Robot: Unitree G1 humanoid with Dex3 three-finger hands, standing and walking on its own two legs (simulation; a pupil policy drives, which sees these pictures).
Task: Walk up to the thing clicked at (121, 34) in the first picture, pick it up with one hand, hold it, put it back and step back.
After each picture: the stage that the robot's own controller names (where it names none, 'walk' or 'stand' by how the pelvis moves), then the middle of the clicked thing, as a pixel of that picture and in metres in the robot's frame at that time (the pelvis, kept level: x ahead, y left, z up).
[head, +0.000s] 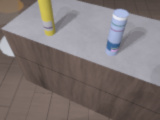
stand; (115, 34) +0.64 -0.16 -0.03
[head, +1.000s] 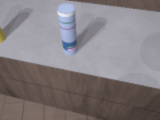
walk; (68, 32) +0.58 +0.10 +0.01
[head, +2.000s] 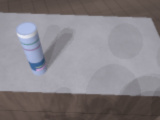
stand; (34, 52) +0.47 +0.22 +0.00
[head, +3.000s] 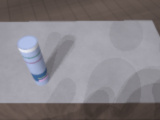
stand; (35, 63) +0.44 +0.21 -0.02
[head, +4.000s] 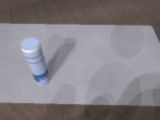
stand; (37, 64) +0.45 +0.21 -0.03
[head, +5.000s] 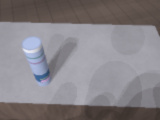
stand; (38, 64) +0.44 +0.20 -0.03
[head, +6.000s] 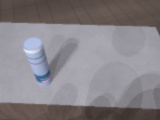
stand; (39, 64) +0.44 +0.20 -0.03
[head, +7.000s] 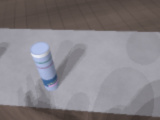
rise first; (46, 69) +0.43 +0.19 -0.02
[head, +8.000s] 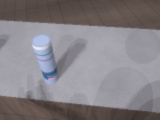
go down; (47, 62) +0.45 +0.19 -0.02
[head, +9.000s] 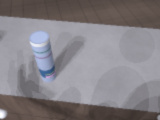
go down; (44, 59) +0.46 +0.18 -0.01
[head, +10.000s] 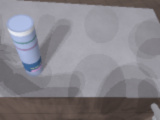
go down; (28, 50) +0.44 +0.17 +0.04
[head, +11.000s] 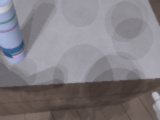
close in; (7, 32) +0.46 +0.18 +0.06
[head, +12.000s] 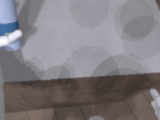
close; (3, 9) +0.53 +0.18 +0.09
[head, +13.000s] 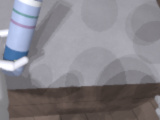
lift; (20, 37) +0.46 +0.17 +0.06
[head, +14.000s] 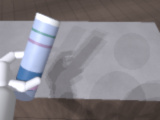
lift; (35, 58) +0.35 +0.15 +0.15
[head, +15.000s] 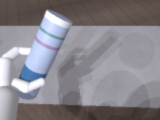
hold; (41, 57) +0.33 +0.13 +0.17
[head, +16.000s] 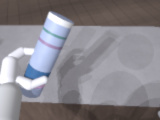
hold; (44, 57) +0.34 +0.12 +0.16
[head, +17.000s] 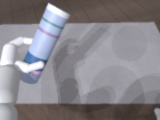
crouch; (42, 45) +0.40 +0.13 +0.14
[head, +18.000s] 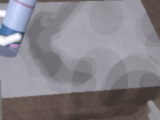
lower; (17, 17) +0.50 +0.16 +0.13
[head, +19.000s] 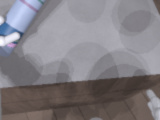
lower; (19, 18) +0.53 +0.14 +0.05
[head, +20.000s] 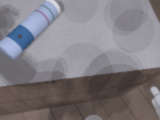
lower; (31, 27) +0.53 +0.09 -0.01
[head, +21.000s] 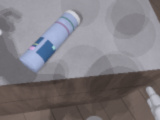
lower; (52, 39) +0.48 +0.03 -0.01
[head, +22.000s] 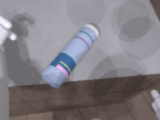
loosen; (72, 54) +0.43 -0.02 -0.01
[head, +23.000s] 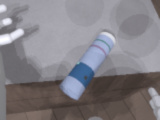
open; (89, 63) +0.38 -0.07 -0.01
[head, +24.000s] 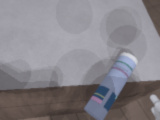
sink last; (112, 84) +0.31 -0.14 -0.03
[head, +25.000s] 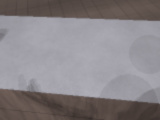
sink last; out of the picture +0.20 -0.42 -0.68
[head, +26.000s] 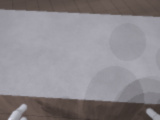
stand; out of the picture +0.11 -0.43 -0.67
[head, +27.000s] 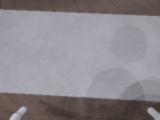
stand; out of the picture +0.06 -0.43 -0.67
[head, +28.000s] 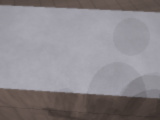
stand; out of the picture -0.01 -0.43 -0.69
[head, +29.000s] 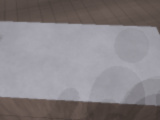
stand; out of the picture -0.07 -0.43 -0.74
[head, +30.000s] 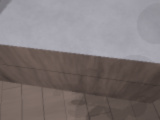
walk; out of the picture -0.03 -0.43 -0.72
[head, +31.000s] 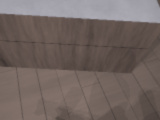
walk; out of the picture +0.25 -0.50 -0.73
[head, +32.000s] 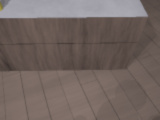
stand; out of the picture +0.38 -0.46 -0.73
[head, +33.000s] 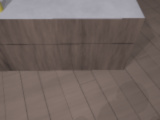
stand; out of the picture +0.32 -0.47 -0.75
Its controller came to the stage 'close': yes
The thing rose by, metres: 0.20
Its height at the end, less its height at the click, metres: -0.72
